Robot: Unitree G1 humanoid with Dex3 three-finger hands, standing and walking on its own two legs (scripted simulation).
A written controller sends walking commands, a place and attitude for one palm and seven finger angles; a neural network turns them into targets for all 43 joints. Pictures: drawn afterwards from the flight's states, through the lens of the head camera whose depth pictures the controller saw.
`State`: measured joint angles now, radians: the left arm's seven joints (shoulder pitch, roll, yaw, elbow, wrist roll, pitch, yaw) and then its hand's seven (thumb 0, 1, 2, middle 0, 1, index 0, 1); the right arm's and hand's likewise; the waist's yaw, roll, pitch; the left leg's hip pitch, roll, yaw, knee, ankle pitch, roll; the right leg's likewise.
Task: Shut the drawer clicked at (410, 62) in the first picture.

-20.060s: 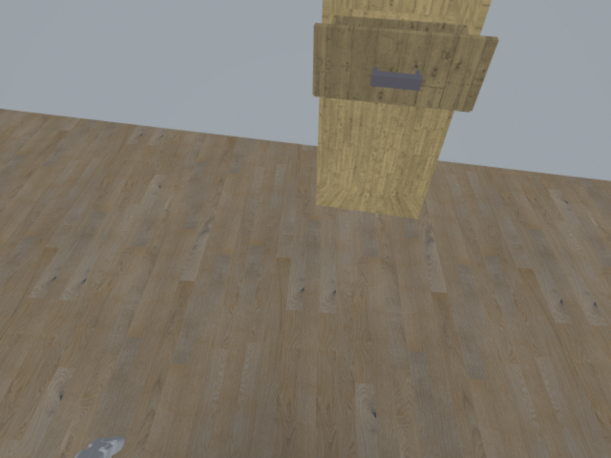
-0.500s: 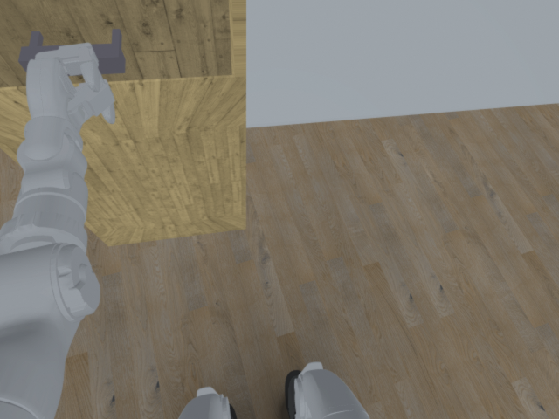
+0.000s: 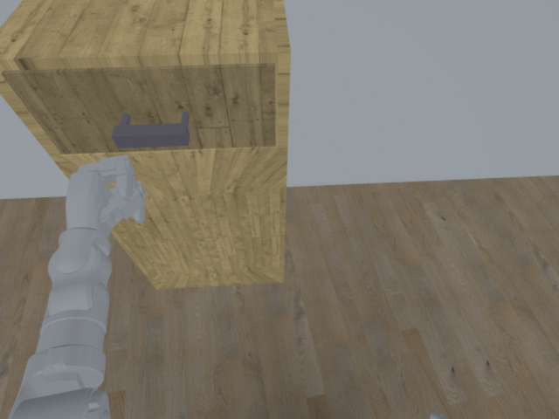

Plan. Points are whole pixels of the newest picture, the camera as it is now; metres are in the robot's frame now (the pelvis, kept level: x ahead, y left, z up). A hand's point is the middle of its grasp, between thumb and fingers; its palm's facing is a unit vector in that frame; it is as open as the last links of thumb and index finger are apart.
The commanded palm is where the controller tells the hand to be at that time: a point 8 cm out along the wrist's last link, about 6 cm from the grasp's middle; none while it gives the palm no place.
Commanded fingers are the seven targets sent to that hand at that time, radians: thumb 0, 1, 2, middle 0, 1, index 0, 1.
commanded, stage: draw the hand back to the body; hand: left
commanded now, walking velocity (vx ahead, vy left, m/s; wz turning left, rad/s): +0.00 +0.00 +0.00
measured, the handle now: (154, 126) +0.58 +0.22 +0.06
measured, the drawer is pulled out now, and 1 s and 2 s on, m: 0.00 0.00 0.00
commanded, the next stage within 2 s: step back with the hand held close in 1.04 s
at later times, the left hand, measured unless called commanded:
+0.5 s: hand (50, 292) +0.24 +0.23 +0.15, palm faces +0.32 -0.90 -0.28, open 3.3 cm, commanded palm +0.19 +0.27 +0.16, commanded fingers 0.00 0.90 0.90 -1.40 -1.60 -1.40 -1.60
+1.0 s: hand out of the picture +0.13 +0.25 +0.19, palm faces +0.46 -0.79 -0.41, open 3.3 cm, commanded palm +0.09 +0.28 +0.20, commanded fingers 0.00 0.90 0.90 -1.40 -1.60 -1.40 -1.60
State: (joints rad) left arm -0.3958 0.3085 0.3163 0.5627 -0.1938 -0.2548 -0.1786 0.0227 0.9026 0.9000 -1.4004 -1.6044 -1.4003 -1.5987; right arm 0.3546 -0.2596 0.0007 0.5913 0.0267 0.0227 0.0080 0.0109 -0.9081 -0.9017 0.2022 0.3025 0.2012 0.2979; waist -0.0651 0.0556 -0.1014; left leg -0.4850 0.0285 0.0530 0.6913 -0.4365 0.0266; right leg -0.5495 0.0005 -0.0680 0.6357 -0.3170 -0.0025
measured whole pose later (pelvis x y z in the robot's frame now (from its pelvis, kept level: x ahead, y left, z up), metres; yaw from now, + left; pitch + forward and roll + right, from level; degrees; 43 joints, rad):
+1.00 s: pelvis -0.03 +0.00 +0.02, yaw +2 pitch -5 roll -1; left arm 0.53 0.32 0.29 -0.46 -0.05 -0.12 0.11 0.02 0.89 0.90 -1.41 -1.60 -1.41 -1.60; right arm 0.22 -0.23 0.01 0.63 0.00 -0.12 -0.07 0.02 -0.91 -0.90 0.20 0.30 0.20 0.30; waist 0.08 0.09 0.03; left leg -0.04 0.00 0.04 0.42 -0.29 0.03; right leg -0.10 -0.01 -0.09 0.39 -0.19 0.00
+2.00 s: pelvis -0.11 +0.01 +0.01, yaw +5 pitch +0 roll -1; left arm 0.59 0.40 0.41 -0.58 0.01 -0.26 0.14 0.02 0.89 0.90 -1.41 -1.60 -1.41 -1.60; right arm 0.24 -0.21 -0.01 0.55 0.00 -0.09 -0.08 0.02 -0.90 -0.90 0.20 0.30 0.20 0.30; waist -0.01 -0.01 0.03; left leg -0.38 -0.05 0.02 0.62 -0.25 0.07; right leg -0.39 0.00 0.03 0.58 -0.18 0.03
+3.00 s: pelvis -0.25 +0.01 +0.02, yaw +0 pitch +0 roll -1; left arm 0.59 0.37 0.36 -0.54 -0.03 -0.21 0.15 0.02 0.89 0.90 -1.41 -1.60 -1.41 -1.60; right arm 0.26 -0.19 0.01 0.62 -0.01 -0.16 -0.09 0.02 -0.91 -0.90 0.20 0.30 0.20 0.30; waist -0.02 -0.05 -0.03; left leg -0.33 -0.04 0.02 0.36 -0.05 0.04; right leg -0.16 0.03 0.02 0.47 -0.37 -0.01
